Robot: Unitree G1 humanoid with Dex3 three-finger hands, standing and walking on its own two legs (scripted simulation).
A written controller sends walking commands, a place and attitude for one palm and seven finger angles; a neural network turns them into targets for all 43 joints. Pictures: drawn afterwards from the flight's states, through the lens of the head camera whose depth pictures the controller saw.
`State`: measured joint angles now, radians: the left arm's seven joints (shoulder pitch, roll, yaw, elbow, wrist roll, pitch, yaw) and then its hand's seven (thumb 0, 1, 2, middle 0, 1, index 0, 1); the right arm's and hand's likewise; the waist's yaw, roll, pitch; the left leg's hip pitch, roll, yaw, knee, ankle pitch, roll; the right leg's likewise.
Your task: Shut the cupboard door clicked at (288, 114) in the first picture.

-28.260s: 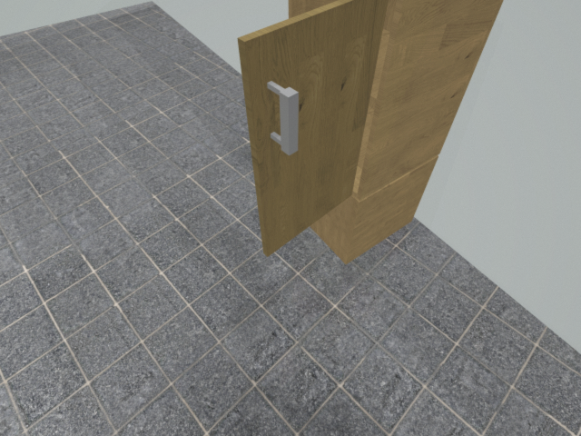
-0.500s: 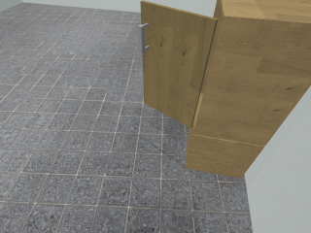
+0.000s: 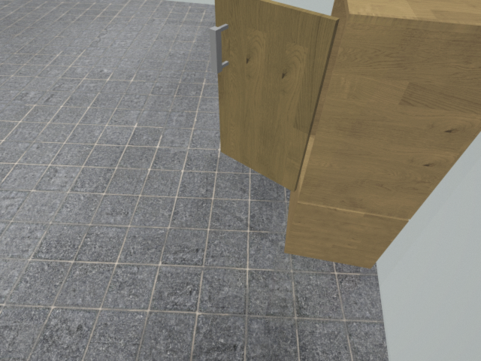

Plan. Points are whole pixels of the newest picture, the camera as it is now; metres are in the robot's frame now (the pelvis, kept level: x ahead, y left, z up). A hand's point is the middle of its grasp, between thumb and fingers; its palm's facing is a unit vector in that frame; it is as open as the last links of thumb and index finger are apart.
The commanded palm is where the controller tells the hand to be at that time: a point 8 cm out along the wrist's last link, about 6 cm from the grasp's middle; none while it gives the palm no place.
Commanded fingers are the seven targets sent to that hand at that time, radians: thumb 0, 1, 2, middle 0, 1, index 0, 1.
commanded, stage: look to check the result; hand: left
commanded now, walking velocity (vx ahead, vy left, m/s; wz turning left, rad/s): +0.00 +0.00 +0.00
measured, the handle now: (220, 48) +0.90 +0.11 +0.10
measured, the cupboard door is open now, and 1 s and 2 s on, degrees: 64 64 64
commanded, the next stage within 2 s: walk to a spot facing it in 0.26 s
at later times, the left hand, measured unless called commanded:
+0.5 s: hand out of the picture +0.03 +0.20 -0.17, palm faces +0.03 -0.97 -0.25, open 7.4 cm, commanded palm none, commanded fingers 0.00 0.90 0.90 -0.20 -0.30 -0.20 -0.30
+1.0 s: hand out of the picture +0.04 +0.23 -0.16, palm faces +0.29 -0.92 -0.26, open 7.4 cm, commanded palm none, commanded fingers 0.00 0.90 0.90 -0.20 -0.30 -0.20 -0.30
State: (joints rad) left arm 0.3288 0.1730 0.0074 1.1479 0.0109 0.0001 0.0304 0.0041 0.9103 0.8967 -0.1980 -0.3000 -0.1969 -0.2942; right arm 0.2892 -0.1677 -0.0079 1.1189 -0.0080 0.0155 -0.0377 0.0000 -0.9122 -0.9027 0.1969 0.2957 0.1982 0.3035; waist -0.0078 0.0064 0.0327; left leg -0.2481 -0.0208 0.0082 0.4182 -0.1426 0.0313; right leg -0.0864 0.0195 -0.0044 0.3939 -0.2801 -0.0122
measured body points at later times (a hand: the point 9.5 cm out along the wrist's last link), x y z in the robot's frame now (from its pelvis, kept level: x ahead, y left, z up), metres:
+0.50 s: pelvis +0.01 +0.00 +0.00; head +0.02 +0.00 +0.45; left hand +0.03 +0.25 -0.15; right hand +0.05 -0.26 -0.15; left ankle +0.05 +0.10 -0.74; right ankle -0.04 -0.11 -0.74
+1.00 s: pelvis +0.00 +0.00 +0.00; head +0.06 +0.02 +0.44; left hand +0.02 +0.28 -0.14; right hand +0.11 -0.24 -0.15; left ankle +0.04 +0.10 -0.74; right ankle +0.03 -0.17 -0.69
